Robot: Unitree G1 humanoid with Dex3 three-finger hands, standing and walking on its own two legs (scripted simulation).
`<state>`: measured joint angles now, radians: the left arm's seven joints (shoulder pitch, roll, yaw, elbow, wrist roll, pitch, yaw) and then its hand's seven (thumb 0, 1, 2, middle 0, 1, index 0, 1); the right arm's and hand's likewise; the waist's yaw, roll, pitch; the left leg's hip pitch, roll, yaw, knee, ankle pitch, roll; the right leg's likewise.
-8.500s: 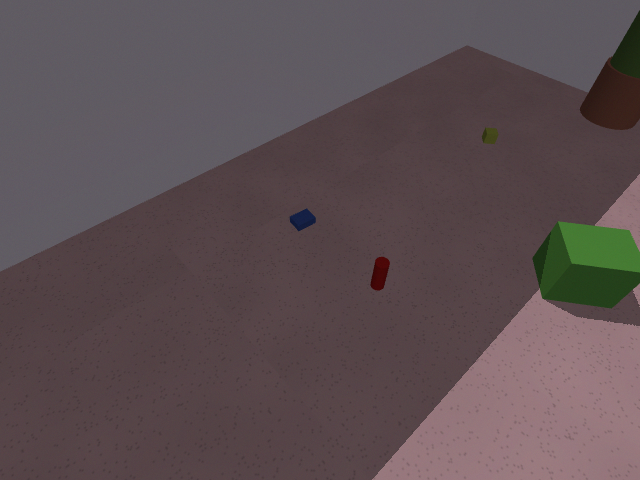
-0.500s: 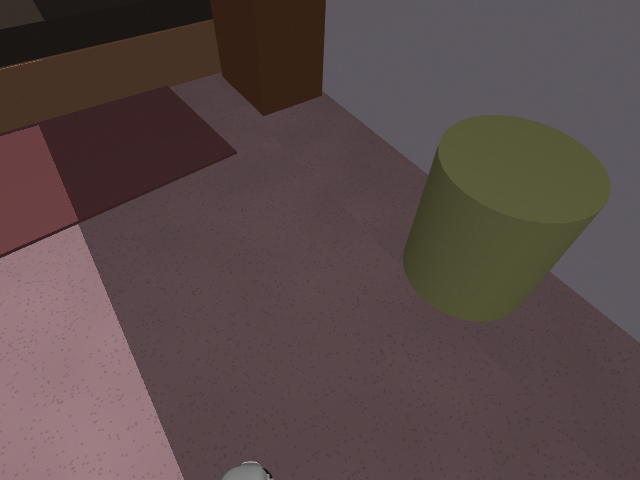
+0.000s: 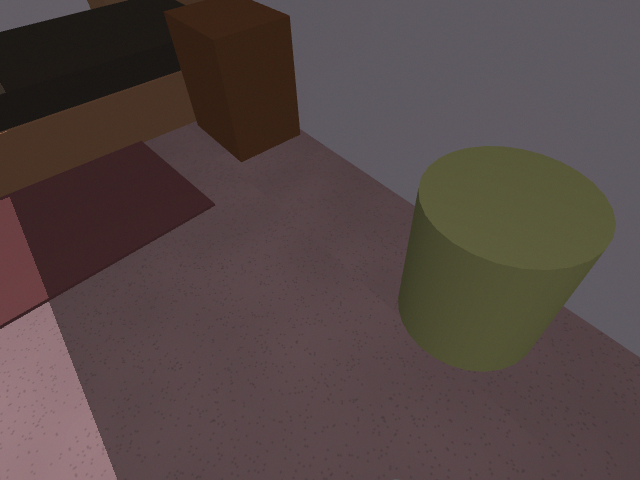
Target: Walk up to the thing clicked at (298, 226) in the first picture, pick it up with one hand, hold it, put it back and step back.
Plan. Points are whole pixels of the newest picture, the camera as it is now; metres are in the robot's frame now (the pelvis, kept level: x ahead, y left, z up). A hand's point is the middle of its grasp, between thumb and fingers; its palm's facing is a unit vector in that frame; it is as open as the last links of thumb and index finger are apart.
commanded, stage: walk up
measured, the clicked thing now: out of the picture -0.60 -1.20 -0.73
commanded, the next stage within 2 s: stand in 1.44 s
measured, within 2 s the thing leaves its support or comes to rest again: neither
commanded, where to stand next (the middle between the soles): +0.19 +0.04 m, yaw +0 degrees
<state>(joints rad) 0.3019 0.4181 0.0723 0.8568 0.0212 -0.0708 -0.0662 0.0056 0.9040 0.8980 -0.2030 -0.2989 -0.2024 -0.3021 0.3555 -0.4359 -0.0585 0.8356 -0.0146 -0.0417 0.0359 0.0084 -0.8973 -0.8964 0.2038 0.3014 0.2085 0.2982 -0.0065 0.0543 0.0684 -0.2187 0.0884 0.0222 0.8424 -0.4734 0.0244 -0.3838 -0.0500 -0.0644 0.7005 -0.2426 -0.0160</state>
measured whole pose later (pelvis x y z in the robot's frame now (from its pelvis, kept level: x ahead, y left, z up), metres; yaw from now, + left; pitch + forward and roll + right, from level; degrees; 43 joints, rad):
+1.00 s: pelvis +0.13 +0.03 +0.02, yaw +0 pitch -2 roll +0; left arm 0.19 0.38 0.00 1.05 0.01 -0.03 0.00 0.01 0.90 0.90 -0.20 -0.30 -0.20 -0.30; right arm 0.12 -0.36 0.00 1.05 0.00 0.00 0.03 0.01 -0.90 -0.90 0.20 0.30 0.21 0.30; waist 0.01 0.03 0.07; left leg -0.27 0.02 0.04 0.50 -0.19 0.01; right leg -0.17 -0.03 -0.01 0.50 -0.29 0.02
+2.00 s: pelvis +0.15 +0.03 +0.03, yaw +0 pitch -2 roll +0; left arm 0.12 0.35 0.00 1.14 0.01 0.00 -0.01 0.01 0.90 0.90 -0.20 -0.30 -0.20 -0.30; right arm 0.08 -0.34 -0.01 1.16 -0.01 -0.02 0.01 0.01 -0.90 -0.90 0.20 0.30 0.21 0.30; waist 0.00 -0.01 0.05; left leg -0.17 0.02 0.06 0.32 -0.11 0.00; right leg -0.08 -0.02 0.00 0.32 -0.21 0.02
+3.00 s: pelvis +0.17 +0.13 +0.03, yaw -28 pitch -3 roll -1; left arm 0.23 0.43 0.07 0.87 0.03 0.08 -0.05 0.01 0.91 0.90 -0.20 -0.30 -0.20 -0.30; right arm 0.16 -0.33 -0.09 0.85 -0.02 0.03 0.03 0.01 -0.90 -0.90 0.20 0.30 0.21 0.30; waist -0.02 -0.02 0.12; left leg -0.15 0.02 0.19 0.42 -0.24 0.07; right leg -0.43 -0.02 0.06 0.89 -0.27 0.03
